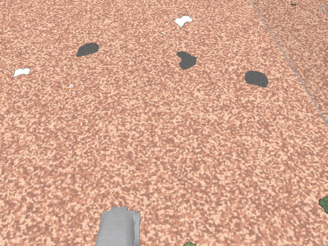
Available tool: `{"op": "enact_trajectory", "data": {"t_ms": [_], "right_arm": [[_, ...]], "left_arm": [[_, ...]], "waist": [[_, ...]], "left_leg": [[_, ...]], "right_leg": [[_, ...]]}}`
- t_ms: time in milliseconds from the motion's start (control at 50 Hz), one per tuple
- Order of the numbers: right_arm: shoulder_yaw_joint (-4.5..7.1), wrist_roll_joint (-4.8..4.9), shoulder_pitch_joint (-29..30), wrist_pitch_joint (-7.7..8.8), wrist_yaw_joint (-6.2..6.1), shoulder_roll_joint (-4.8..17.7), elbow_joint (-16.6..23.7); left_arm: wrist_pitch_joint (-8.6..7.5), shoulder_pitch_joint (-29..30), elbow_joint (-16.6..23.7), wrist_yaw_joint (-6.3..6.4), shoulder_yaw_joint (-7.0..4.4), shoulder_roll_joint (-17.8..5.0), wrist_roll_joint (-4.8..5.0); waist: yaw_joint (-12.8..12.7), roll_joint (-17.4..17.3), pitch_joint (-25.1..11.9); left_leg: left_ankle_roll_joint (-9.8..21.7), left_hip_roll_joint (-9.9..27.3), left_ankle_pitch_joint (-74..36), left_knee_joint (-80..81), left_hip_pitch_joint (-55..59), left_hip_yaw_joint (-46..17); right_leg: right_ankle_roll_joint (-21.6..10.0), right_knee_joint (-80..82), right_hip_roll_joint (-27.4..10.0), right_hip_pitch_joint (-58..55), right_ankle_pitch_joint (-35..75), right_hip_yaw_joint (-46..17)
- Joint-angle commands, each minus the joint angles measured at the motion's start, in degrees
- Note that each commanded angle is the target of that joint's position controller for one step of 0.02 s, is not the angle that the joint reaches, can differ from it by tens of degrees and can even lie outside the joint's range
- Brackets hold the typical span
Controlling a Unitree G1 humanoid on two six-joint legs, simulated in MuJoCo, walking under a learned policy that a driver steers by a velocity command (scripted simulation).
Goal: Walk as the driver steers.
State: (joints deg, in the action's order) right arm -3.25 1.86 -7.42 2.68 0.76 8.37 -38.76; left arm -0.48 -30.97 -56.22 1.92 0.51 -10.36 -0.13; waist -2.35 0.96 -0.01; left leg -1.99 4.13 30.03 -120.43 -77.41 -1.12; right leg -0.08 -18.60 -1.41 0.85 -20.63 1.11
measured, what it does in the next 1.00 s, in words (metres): climbs: left foot 0.16 m higher, then right foot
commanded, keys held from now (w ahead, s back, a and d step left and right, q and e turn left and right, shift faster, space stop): w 1.00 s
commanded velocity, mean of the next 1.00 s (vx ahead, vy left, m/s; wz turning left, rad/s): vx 0.50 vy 0.00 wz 0.00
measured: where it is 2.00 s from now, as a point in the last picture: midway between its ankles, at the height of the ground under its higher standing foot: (165, 95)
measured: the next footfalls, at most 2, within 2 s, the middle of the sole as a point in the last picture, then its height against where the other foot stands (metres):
left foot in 0.12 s outside the picture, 0.16 m higher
right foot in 0.78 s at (190, 188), level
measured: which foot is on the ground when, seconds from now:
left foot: up 0.00-0.10, down 0.12-0.78, up 0.80-1.00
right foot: down 0.00-0.14, up 0.16-0.76, down 0.78-1.00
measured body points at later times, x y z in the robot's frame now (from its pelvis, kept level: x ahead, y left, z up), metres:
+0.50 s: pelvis +0.29 +0.09 +0.17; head +0.28 +0.12 +0.62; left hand +0.49 +0.29 +0.07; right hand +0.24 -0.13 +0.03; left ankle +0.24 +0.16 -0.58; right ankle +0.45 -0.08 -0.46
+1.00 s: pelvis +0.60 +0.04 +0.17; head +0.62 +0.04 +0.61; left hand +0.66 +0.30 +0.03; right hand +0.72 -0.23 +0.05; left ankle +0.60 +0.20 -0.49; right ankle +0.61 -0.04 -0.58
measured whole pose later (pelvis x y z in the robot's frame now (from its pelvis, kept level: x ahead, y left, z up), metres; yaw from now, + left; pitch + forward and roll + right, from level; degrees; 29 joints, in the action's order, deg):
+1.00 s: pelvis +0.60 +0.04 +0.17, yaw +0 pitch +1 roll -2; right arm 2.7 1.2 -11.3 5.6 0.1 16.1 -49.3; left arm -5.0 -16.4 -50.2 -1.7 -2.6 -13.6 -0.3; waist -1.2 -1.9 0.6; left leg 1.4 6.5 16.7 -67.0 -33.4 -2.8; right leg -4.3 -17.6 4.0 10.5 -8.7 4.5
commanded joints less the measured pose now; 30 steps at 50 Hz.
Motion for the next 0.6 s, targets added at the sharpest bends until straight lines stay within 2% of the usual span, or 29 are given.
{"op": "enact_trajectory", "data": {"t_ms": [20,40,60,80,100,120,140,160,180,200,220,240,260,280,300,320,340,360,380,400,420,440,460,500,540,600], "right_arm": [[-3.17,-3.23,17.26,2.79,1.22,-0.61,16.4],[-2.33,-3.2,16.09,2.67,0.81,0.95,16.15],[-0.96,-3.0,9.27,2.87,0.73,2.27,13.66],[0.72,-1.93,2.49,2.83,0.47,5.76,12.24],[2.28,-0.96,-4.58,2.21,0.4,8.51,10.45],[4.04,-0.68,-8.88,1.67,0.6,12.8,9.04],[6.4,-2.68,-18.5,1.23,1.03,20.35,5.31],[7.61,-3.9,-24.73,0.67,1.15,25.06,-1.92],[6.47,-4.88,-22.78,0.87,0.25,18.39,-0.57],[5.81,-3.12,-16.97,1.34,0.74,14.31,-1.18],[4.71,-1.64,-12.66,1.71,1.44,9.39,-3.08],[3.55,-2.8,-11.45,1.97,1.94,4.09,-7.02],[2.83,-4.39,-9.85,2.4,2.19,0.65,-8.95],[2.55,-4.67,-10.0,2.86,2.51,-0.68,-10.73],[2.52,-4.17,-10.85,3.26,2.52,-0.87,-12.44],[2.95,-2.97,-10.59,3.33,2.71,0.68,-13.78],[3.01,-2.78,-10.45,3.39,2.62,1.14,-14.38],[3.64,-2.58,-9.05,3.38,2.19,3.51,-13.42],[3.81,-2.52,-9.43,3.37,1.63,4.19,-13.67],[3.58,-2.83,-10.52,3.79,0.92,5.12,-13.17],[3.72,-2.78,-11.94,4.22,0.13,6.29,-13.92],[3.8,-2.36,-14.07,4.38,-0.48,7.13,-14.79],[3.94,-2.21,-16.3,4.44,-0.97,7.91,-15.45],[4.26,-2.13,-20.14,4.21,-1.77,9.19,-16.68],[4.62,-2.16,-22.18,3.52,-1.9,9.86,-17.16],[4.95,-1.91,-23.88,2.59,-2.0,10.11,-17.35]], "left_arm": [[-1.43,3.98,3.3,1.22,-1.52,-10.02,1.27],[-1.69,3.32,2.13,0.94,-2.16,-11.18,2.36],[-2.07,5.29,1.98,0.31,-2.59,-13.69,2.42],[-1.88,4.66,1.5,0.03,-3.06,-16.71,2.47],[-1.07,3.61,0.31,-0.06,-3.78,-19.51,1.68],[-0.73,3.27,-0.14,0.0,-3.77,-18.66,1.2],[-1.18,4.88,1.98,0.85,-3.25,-15.59,0.23],[-2.81,-1.47,2.99,-1.39,-1.46,-2.82,-0.37],[-4.6,-4.15,0.33,-4.02,-2.5,-3.86,0.29],[-4.36,4.84,3.62,-4.91,-2.82,-3.22,2.13],[-3.96,13.15,7.96,-4.81,-1.93,-2.93,1.65],[-3.67,18.57,10.85,-4.47,-1.78,-2.81,1.06],[-3.18,17.71,12.02,-4.42,-1.66,-3.06,1.7],[-2.86,15.23,12.29,-4.39,-1.15,-2.33,1.91],[-2.6,13.52,12.24,-4.21,-0.73,-1.55,2.26],[-2.6,13.55,13.2,-3.71,0.28,0.05,1.38],[-2.41,13.64,13.39,-3.45,0.42,-0.23,1.24],[-2.02,14.37,13.7,-3.02,0.31,-1.68,1.17],[-1.8,18.08,14.69,-2.63,0.07,-3.37,0.59],[-2.26,19.87,15.2,-2.74,-0.63,-5.5,0.17],[-2.63,21.76,15.61,-2.78,-0.99,-6.37,0.03],[-2.96,24.27,16.23,-2.84,-1.2,-6.44,0.39],[-3.11,26.55,16.37,-3.0,-1.36,-6.2,0.73],[-3.12,31.63,16.93,-3.64,-1.34,-5.01,0.79],[-3.18,35.18,17.46,-4.25,-1.49,-4.06,1.52],[-3.58,38.67,18.01,-4.92,-1.74,-3.72,2.04]], "waist": [[2.94,-1.49,4.91],[3.28,1.44,2.26],[6.67,7.04,-4.74],[10.52,10.41,-11.32],[14.48,15.13,-15.25],[16.67,16.37,-14.85],[17.99,4.17,-18.7],[9.76,-31.78,-26.5],[9.41,-18.0,-29.19],[8.2,-9.98,-17.01],[6.43,-4.26,-5.05],[4.51,-2.77,-0.6],[1.53,-2.49,0.34],[0.26,-4.35,0.41],[-0.74,-4.61,1.11],[-2.24,-3.73,1.91],[-2.91,-3.27,2.31],[-3.04,-2.24,2.77],[-1.85,-1.54,2.91],[-0.74,-3.28,0.98],[0.0,-5.06,0.47],[1.19,-5.97,-0.22],[2.56,-5.09,-0.73],[5.43,-3.98,-0.22],[7.13,-4.56,1.49],[8.2,-5.25,4.43]], "left_leg": [[1.55,4.62,-16.01,29.59,22.51,7.5],[2.14,3.34,-17.7,36.78,35.02,9.82],[3.68,-0.14,-18.08,36.47,46.16,12.24],[5.63,-3.99,-11.27,41.09,50.46,12.53],[7.04,-7.14,-6.47,48.61,53.28,11.71],[9.15,-7.71,-6.08,59.1,55.18,6.57],[12.43,-0.03,-17.24,67.14,66.37,-13.65],[17.75,11.68,-15.66,96.24,81.29,-47.55],[17.22,16.48,-9.39,102.53,81.62,-59.62],[15.4,16.03,-2.49,101.23,71.85,-51.75],[13.27,13.27,0.58,98.48,61.47,-41.33],[13.06,11.83,1.15,96.64,51.96,-32.3],[11.51,9.38,-0.11,95.58,47.06,-23.99],[10.94,8.29,-3.16,97.33,47.53,-20.41],[11.27,7.76,-6.01,99.91,49.05,-17.13],[10.28,7.23,-10.3,100.39,48.95,-12.86],[9.62,6.24,-12.83,101.63,49.91,-9.35],[9.86,5.11,-14.94,103.97,49.66,-4.93],[9.47,3.28,-16.59,106.47,50.63,-1.49],[10.71,3.9,-21.58,109.89,53.6,-1.28],[10.97,4.14,-25.74,111.42,56.3,-0.47],[11.38,4.61,-27.99,112.33,60.82,-0.6],[11.17,5.16,-29.32,113.0,65.27,-1.06],[10.1,6.53,-32.43,113.77,72.4,-1.25],[10.01,8.08,-32.31,114.78,77.75,-1.45],[10.56,9.84,-32.38,115.07,83.95,-1.17]], "right_leg": [[-10.81,23.43,-12.25,28.82,8.09,-4.74],[-11.08,25.89,-10.96,29.16,14.61,-2.78],[-11.18,21.23,-11.08,21.98,44.69,-0.05],[-9.74,11.72,-11.23,9.18,77.5,1.87],[-7.91,2.07,-12.74,-1.85,97.15,1.01],[-6.37,-9.01,-12.49,-6.93,102.96,-0.32],[-5.11,-28.85,-10.11,0.85,80.51,-4.65],[-2.85,-49.77,7.54,21.08,8.07,-10.78],[-2.98,-68.65,10.11,27.07,3.94,-22.24],[-3.39,-74.49,8.37,34.49,4.25,-17.53],[-5.1,-74.57,4.25,39.79,4.56,-11.77],[-6.97,-80.67,1.75,41.18,5.04,-9.13],[-8.79,-81.03,-0.34,39.42,7.31,-10.08],[-10.19,-84.53,0.19,40.11,9.2,-11.31],[-10.94,-85.16,0.93,43.4,9.88,-11.91],[-10.95,-83.61,1.55,46.28,13.16,-12.72],[-10.72,-80.98,1.73,48.72,14.26,-12.91],[-8.6,-70.4,1.03,48.29,15.19,-11.78],[-7.03,-63.41,1.4,48.23,17.98,-9.26],[-5.36,-57.47,0.92,46.34,21.53,-6.81],[-3.87,-53.11,0.14,46.33,23.65,-5.44],[-3.05,-48.66,-0.84,47.52,25.6,-3.74],[-2.72,-44.46,-1.77,48.85,27.62,-2.34],[-2.25,-36.32,-2.6,50.22,30.06,-0.55],[-2.0,-29.01,-2.99,50.92,29.53,-0.09],[-1.82,-19.51,-2.69,50.39,27.18,0.51]]}}
Velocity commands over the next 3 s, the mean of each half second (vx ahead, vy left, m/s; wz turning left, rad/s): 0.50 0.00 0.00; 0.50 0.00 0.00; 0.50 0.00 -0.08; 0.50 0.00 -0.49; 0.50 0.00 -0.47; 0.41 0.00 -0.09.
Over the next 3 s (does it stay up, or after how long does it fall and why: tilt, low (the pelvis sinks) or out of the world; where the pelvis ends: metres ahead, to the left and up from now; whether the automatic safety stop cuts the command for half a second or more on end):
stays up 1.61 -0.22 0.16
